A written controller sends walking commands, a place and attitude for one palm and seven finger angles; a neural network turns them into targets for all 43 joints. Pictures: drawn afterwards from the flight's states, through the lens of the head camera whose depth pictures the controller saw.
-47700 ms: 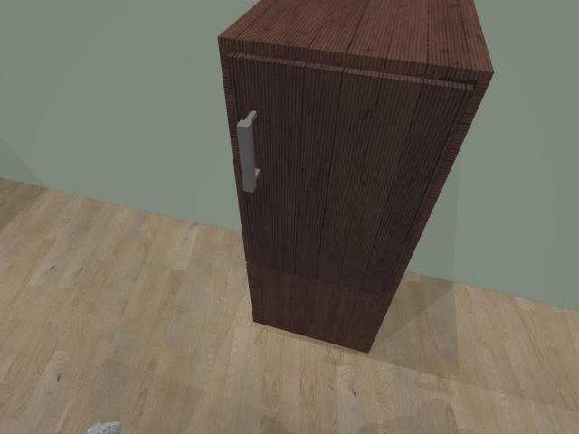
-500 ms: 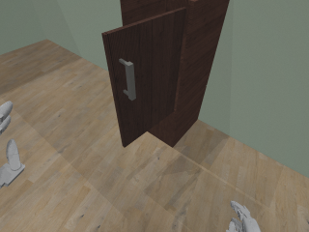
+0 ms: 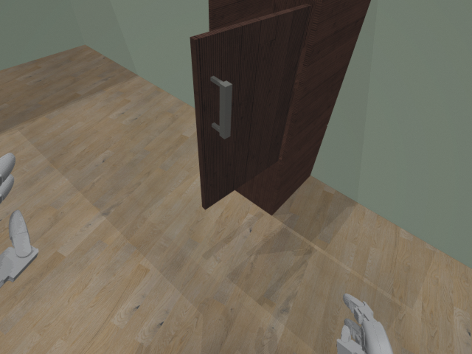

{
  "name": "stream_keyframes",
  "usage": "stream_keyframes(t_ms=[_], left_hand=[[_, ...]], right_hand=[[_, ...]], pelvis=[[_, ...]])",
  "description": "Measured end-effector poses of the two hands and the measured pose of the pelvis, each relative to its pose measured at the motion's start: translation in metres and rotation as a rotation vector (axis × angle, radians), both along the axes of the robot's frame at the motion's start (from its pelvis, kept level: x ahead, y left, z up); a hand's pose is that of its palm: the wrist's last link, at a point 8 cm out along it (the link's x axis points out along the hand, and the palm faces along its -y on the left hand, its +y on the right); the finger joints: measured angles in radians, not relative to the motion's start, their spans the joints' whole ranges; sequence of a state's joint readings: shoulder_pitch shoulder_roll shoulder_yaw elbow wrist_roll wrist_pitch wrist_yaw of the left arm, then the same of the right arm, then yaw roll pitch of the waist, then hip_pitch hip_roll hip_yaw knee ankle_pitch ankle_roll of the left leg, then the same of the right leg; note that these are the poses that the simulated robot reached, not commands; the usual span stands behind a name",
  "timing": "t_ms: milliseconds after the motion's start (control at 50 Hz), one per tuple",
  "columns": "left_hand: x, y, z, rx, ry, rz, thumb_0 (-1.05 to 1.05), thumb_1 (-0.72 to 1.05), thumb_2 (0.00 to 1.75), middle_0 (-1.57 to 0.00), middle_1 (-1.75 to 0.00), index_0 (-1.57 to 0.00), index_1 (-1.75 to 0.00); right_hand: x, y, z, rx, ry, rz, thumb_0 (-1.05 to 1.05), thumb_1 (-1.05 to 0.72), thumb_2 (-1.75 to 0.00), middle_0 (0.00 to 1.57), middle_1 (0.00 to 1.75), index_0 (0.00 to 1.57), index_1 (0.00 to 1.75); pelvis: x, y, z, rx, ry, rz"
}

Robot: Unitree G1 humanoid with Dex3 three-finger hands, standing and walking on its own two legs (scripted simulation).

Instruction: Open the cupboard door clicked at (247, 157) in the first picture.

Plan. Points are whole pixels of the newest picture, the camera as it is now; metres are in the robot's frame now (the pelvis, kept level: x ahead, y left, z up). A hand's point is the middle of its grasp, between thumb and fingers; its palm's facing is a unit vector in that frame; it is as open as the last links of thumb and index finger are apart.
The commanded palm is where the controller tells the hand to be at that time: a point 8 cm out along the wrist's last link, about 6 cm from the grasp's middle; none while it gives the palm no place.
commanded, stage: stop stepping back and stand still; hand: left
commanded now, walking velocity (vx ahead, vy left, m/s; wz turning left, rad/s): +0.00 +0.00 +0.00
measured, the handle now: (220, 108) +0.66 +0.09 +0.06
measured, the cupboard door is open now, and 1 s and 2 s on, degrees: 83 83 83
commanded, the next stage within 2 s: let the arm hang, fingers relaxed in 0.36 s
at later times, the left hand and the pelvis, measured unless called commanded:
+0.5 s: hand (37, 263) +0.20 +0.28 +0.12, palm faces +0.38 -0.78 -0.49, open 7.4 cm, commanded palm none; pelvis +0.00 +0.01 +0.00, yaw +3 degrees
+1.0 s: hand out of the picture +0.00 +0.21 -0.17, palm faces +0.08 -0.96 -0.27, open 7.2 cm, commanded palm none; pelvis +0.01 -0.01 +0.00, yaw +4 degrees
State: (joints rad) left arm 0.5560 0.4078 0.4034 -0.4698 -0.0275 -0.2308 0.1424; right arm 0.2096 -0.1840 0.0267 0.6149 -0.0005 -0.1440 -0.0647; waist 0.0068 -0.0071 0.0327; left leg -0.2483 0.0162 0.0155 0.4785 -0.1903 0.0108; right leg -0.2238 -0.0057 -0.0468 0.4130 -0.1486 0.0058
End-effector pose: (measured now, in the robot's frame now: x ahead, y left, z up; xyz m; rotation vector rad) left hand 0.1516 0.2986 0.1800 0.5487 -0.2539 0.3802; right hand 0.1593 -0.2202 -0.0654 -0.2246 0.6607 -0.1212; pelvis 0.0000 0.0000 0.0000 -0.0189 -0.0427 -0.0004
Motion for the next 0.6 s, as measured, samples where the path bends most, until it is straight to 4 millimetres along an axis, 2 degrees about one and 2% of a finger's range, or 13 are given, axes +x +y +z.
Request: stream_keyframes(t_ms=[120,240,360,460,480,500,560,600], left_hand=[[-0.01,0.014,-0.014,-0.047,0.04,0.066,0.01,0.89,0.9,-0.21,-0.3,-0.21,-0.3],[-0.009,0.012,-0.016,-0.057,0.035,0.07,0.01,0.89,0.9,-0.21,-0.3,-0.21,-0.3],[-0.01,0.006,-0.004,-0.008,0.022,0.048,0.01,0.89,0.9,-0.21,-0.3,-0.21,-0.3],[-0.006,0.008,-0.007,-0.014,0.045,0.058,0.01,0.89,0.9,-0.21,-0.3,-0.21,-0.3],[-0.002,0.01,-0.016,-0.014,0.075,0.052,0.01,0.89,0.9,-0.21,-0.3,-0.21,-0.3],[0.005,0.013,-0.035,-0.033,0.149,0.05,0.01,0.89,0.9,-0.21,-0.3,-0.21,-0.3],[0.016,0.019,-0.12,-0.166,0.507,0.089,0.0,0.9,0.9,-0.2,-0.3,-0.2,-0.3],[0.007,0.01,-0.18,-0.252,0.757,0.112,0.0,0.9,0.9,-0.2,-0.3,-0.2,-0.3]], right_hand=[[-0.011,0.004,-0.007,-0.007,0.039,0.004,0.02,-0.9,-0.89,0.2,0.3,0.2,0.3],[-0.019,0.006,-0.011,-0.015,0.072,0.015,0.02,-0.9,-0.89,0.2,0.3,0.2,0.3],[-0.015,0.005,-0.014,0.001,0.072,0.017,0.02,-0.9,-0.89,0.2,0.3,0.2,0.3],[-0.007,0.002,-0.015,0.001,0.071,0.011,0.02,-0.9,-0.89,0.2,0.3,0.2,0.3],[-0.004,0.0,-0.018,0.006,0.072,0.027,0.02,-0.9,-0.89,0.2,0.3,0.2,0.3],[-0.003,-0.002,-0.024,0.012,0.092,0.048,0.02,-0.9,-0.89,0.2,0.3,0.2,0.3],[-0.002,-0.014,-0.046,0.018,0.182,0.06,0.01,-0.9,-0.89,0.2,0.3,0.2,0.3],[-0.007,-0.022,-0.056,0.017,0.228,0.041,0.01,-0.91,-0.89,0.2,0.3,0.2,0.3]], pelvis=[[-0.005,0.006,0.0,-0.005,0.001,0.008],[-0.008,0.007,0.001,0.002,-0.002,0.032],[-0.004,0.004,0.001,-0.002,0.003,0.035],[0.0,0.004,0.001,-0.009,0.014,0.03],[0.0,0.005,0.0,-0.011,0.025,0.039],[0.0,0.006,-0.002,-0.01,0.034,0.048],[-0.003,0.009,-0.008,0.0,0.044,0.054],[-0.004,0.008,-0.011,0.009,0.043,0.05]])
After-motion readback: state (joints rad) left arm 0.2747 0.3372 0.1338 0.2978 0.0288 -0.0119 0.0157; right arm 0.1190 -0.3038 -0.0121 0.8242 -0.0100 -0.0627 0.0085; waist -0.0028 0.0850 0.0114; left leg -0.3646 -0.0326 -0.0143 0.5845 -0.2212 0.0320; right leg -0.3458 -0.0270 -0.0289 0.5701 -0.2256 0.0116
